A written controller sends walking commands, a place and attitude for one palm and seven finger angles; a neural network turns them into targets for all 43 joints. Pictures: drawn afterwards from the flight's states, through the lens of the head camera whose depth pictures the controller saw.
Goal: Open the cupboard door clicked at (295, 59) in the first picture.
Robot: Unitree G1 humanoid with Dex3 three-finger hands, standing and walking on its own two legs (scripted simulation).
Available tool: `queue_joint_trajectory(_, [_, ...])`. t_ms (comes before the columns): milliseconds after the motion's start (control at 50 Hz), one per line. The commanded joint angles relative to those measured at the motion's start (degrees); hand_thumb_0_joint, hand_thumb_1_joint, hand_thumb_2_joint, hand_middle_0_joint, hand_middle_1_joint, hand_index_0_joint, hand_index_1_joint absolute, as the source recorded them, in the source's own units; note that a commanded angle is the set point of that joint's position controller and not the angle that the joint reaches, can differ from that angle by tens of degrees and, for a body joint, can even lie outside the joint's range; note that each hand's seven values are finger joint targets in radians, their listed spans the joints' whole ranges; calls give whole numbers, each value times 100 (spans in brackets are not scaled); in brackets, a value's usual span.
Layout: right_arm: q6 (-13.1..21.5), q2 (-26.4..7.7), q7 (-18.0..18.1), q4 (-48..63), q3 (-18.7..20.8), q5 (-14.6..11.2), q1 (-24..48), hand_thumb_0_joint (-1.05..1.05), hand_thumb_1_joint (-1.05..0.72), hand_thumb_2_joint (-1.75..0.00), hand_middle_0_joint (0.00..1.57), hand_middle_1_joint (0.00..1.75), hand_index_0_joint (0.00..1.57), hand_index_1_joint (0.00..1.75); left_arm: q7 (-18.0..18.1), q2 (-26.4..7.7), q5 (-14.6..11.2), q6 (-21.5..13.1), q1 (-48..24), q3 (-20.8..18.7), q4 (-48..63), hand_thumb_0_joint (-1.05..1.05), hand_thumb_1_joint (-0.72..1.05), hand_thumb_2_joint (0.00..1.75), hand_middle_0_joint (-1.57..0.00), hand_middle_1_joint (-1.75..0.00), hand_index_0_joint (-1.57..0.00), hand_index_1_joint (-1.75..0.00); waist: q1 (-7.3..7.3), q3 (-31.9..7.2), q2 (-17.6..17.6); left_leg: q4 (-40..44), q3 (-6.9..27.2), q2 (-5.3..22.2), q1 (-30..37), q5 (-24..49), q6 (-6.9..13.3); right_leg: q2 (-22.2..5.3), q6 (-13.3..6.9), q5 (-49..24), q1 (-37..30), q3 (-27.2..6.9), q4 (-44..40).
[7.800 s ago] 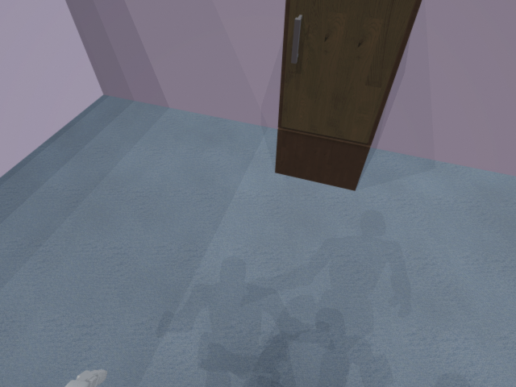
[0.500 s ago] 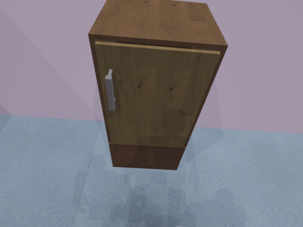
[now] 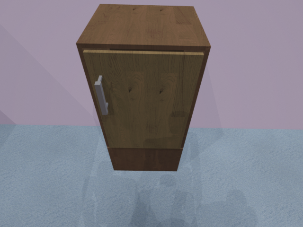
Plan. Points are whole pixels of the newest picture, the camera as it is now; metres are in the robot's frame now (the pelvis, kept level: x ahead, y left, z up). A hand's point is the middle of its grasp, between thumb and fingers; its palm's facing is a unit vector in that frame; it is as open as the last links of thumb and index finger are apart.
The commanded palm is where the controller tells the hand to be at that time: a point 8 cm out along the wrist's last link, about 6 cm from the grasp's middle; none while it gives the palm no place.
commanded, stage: come to a stop and stand still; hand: left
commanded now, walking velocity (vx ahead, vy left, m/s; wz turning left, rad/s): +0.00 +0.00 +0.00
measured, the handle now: (102, 95) +0.57 +0.22 -0.01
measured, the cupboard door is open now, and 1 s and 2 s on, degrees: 0 0 0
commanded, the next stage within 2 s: look again from close up in 0.38 s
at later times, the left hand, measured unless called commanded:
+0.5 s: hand out of the picture -0.03 +0.13 -0.18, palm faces +0.05 -0.99 -0.14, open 7.4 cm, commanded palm none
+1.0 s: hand out of the picture -0.01 +0.21 -0.18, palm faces +0.00 -0.98 -0.18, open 7.4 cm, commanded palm none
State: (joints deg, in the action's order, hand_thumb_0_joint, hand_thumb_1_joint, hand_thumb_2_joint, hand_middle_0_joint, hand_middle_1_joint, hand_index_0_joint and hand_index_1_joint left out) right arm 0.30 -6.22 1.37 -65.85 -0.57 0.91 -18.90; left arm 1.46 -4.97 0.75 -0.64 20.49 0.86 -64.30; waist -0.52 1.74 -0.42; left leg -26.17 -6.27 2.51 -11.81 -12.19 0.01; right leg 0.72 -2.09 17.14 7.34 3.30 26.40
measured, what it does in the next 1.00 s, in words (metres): stands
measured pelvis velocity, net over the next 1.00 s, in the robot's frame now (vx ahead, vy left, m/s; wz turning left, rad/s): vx -0.02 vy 0.04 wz -0.01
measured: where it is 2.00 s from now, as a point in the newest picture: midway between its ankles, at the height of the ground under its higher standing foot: outside the picture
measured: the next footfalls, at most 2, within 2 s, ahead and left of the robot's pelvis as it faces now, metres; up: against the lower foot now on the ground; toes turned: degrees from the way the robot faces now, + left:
none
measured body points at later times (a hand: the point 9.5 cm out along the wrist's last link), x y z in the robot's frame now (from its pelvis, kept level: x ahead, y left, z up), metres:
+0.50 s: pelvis +0.01 -0.01 +0.00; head +0.01 -0.01 +0.45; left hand -0.03 +0.18 -0.16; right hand -0.01 -0.22 -0.16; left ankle +0.02 +0.12 -0.74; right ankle -0.03 -0.09 -0.74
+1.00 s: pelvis -0.02 +0.04 +0.00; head -0.03 +0.05 +0.45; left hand -0.01 +0.26 -0.16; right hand -0.02 -0.19 -0.15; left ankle +0.02 +0.12 -0.74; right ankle -0.03 -0.09 -0.74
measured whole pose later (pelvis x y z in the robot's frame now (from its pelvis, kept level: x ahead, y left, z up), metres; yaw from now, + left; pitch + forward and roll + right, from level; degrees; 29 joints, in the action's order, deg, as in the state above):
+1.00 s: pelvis -0.02 +0.04 +0.00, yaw -1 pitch -1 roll +0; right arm 0.6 -8.6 0.9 -59.8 -0.6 1.4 -18.4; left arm 1.8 -9.9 1.4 0.0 18.9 0.3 -59.1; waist -0.3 -0.2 -1.2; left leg -28.3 -4.8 -1.0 -15.3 -11.9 3.4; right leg -1.3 0.6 15.7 11.5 1.8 28.7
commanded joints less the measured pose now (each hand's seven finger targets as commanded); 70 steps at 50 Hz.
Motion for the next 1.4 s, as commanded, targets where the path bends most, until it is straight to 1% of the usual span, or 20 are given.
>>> queue_joint_trajectory(0, [67, -374, 61, 73, 83, -35, -293, 0, -90, -90, 20, 30, 20, 30, 84, -508, -19, -105, 436, -107, 141, 0, 90, 90, -20, -30, -20, -30, 15, 477, -62, 417, 474, 365, 115, 234, 129, -675, -102, -729, 665, -694, -856])
queue_joint_trajectory(440, [75, -312, 98, 85, 83, -21, -311, 0, -90, -90, 20, 30, 20, 30, 114, -429, -13, -131, 577, -123, 135, 0, 90, 90, -20, -30, -20, -30, 59, 393, -44, 453, 463, 410, 166, 504, 77, -664, -88, -1270, 491, -679, -846])
queue_joint_trajectory(460, [162, -629, 43, 546, 126, -52, 579, 0, -90, -90, 20, 30, 20, 30, 327, -794, 93, -293, 936, -173, -58, 0, 90, 90, -20, -30, -20, -30, 341, 605, -72, -1123, 208, 333, -444, 371, -95, -1162, 401, -4735, 677, -1389, -846])
queue_joint_trajectory(480, [82, -434, 32, 888, 101, -57, 367, 0, -90, -90, 20, 30, 20, 30, 327, -1071, 88, -339, 756, -223, 115, 0, 90, 90, -20, -30, -20, -30, -36, 459, -164, -1139, 239, 67, -792, -564, -58, -1448, 330, -6744, -25, -1172, -478])
queue_joint_trajectory(500, [117, -259, 48, 825, 117, -42, -108, 0, -90, -90, 20, 30, 20, 30, 310, -940, 73, -326, 732, -206, 229, 0, 90, 90, -20, -30, -20, -30, -151, -455, -525, -914, 259, 0, -579, -752, 108, -1361, 102, -7025, -546, -938, 62])
queue_joint_trajectory(520, [128, -329, 72, 764, 140, -53, -300, 0, -90, -90, 20, 30, 20, 30, 282, -863, 15, -295, 540, -169, 304, 0, 90, 90, -20, -30, -20, -30, -204, -876, -722, -624, 334, -15, -243, -327, 128, -1178, -143, -6374, -698, -672, 297])
queue_joint_trajectory(540, [120, -420, 77, 698, 158, -58, -330, 0, -90, -90, 20, 30, 20, 30, 249, -814, -5, -280, 478, -170, 363, 0, 90, 90, -20, -30, -20, -30, -149, -903, -731, -440, 409, 42, -37, 28, 140, -1030, -178, -5156, -491, -710, 260])
queue_joint_trajectory(560, [106, -482, 79, 723, 163, -56, -264, 0, -90, -90, 20, 30, 20, 30, 222, -762, -5, -240, 408, -162, 428, 0, 90, 90, -20, -30, -20, -30, -109, -585, -631, -325, 512, 161, -26, 267, 161, -923, -159, -3851, -106, -744, 69])
queue_joint_trajectory(600, [93, -564, 72, 722, 149, -6, -167, 0, -90, -90, 20, 30, 20, 30, 200, -669, 22, -160, 314, -142, 461, 0, 90, 90, -20, -30, -20, -30, -56, 256, 196, -157, 663, 334, -119, 580, 182, -668, -168, -1785, 689, -751, -199])
queue_joint_trajectory(620, [90, -567, 61, 760, 136, -1, -100, 0, -90, -90, 20, 30, 20, 30, 180, -724, 27, -126, 309, -152, 472, 0, 90, 90, -20, -30, -20, -30, -7, 347, 478, -41, 756, 345, -217, 552, 200, -608, -167, -1135, 770, -742, -244])
queue_joint_trajectory(660, [73, -660, 42, 856, 143, 4, 9, 0, -90, -90, 20, 30, 20, 30, 148, -764, 36, -81, 301, -143, 487, 0, 90, 90, -20, -30, -20, -30, 30, 515, 302, 167, 883, 344, -436, -12, 236, -514, -150, -160, 910, -773, -381])
queue_joint_trajectory(720, [42, -785, 15, 890, 162, 31, -84, 0, -90, -90, 20, 30, 20, 30, 119, -801, 52, -32, 232, -139, 593, 0, 90, 90, -20, -30, -20, -30, -4, 574, -19, 393, 1007, 331, -630, -814, 280, -464, -132, 480, 996, -727, -426])
queue_joint_trajectory(800, [81, -898, 4, 939, 161, 40, -69, 0, -90, -90, 20, 30, 20, 30, 92, -836, 54, -9, 240, -135, 687, 0, 90, 90, -20, -30, -20, -30, 47, 436, 229, 757, 1256, 431, -753, -1114, 341, -422, -76, 174, 803, -580, -225])
queue_joint_trajectory(1020, [132, -977, 1, 804, 159, 0, -73, 0, -90, -90, 20, 30, 20, 30, 61, -845, 53, -11, 360, -115, 638, 0, 90, 90, -20, -30, -20, -30, 100, 276, 150, 1064, 1335, 492, -720, -1123, 371, -500, 6, -205, 546, -442, -232])
queue_joint_trajectory(1120, [43, -1143, 9, 728, 261, 36, -134, 0, -90, -90, 20, 30, 20, 30, -10, -713, 127, 45, 534, -142, 585, 0, 90, 90, -20, -30, -20, -30, 89, 384, 323, 1389, 1728, 815, -804, -2658, 587, -223, -23, 743, 887, -117, 256])
queue_joint_trajectory(1220, [70, -1077, 18, 732, 306, 37, -117, 0, -90, -90, 20, 30, 20, 30, -67, -619, 128, 8, 753, -185, 531, 0, 90, 90, -20, -30, -20, -30, 113, 459, 360, 1162, 1593, 805, -939, -2576, 644, -218, -105, 700, 860, -197, 190])
queue_joint_trajectory(1300, [126, -868, 6, 769, 286, 21, -48, 0, -90, -90, 20, 30, 20, 30, -68, -695, 109, -68, 946, -224, 474, 0, 90, 90, -20, -30, -20, -30, 155, 549, -83, 370, 1073, 428, -1109, -1999, 505, -534, -274, 1033, 822, -839, -355])
queue_joint_trajectory(1340, [164, -635, -21, 816, 231, 15, 26, 0, -90, -90, 20, 30, 20, 30, -29, -846, 84, -105, 1086, -268, 399, 0, 90, 90, -20, -30, -20, -30, 173, 565, -856, -675, 415, -25, -1488, -1387, 340, -961, -521, 1318, 552, -1596, -882])
queue_joint_trajectory(1360, [180, -521, -46, 867, 206, 15, 91, 0, -90, -90, 20, 30, 20, 30, 3, -939, 67, -126, 1190, -308, 355, 0, 90, 90, -20, -30, -20, -30, 179, 550, -1094, -1254, 106, -176, -1712, -1147, 280, -1276, -672, 1289, 390, -1965, -1133])
queue_joint_trajectory(1380, [187, -448, -60, 913, 201, 27, 213, 0, -90, -90, 20, 30, 20, 30, 33, -977, 59, -152, 1302, -334, 314, 0, 90, 90, -20, -30, -20, -30, 197, 577, -1052, -1623, 28, -169, -1867, -1132, 264, -1513, -831, 975, 295, -2205, -1245])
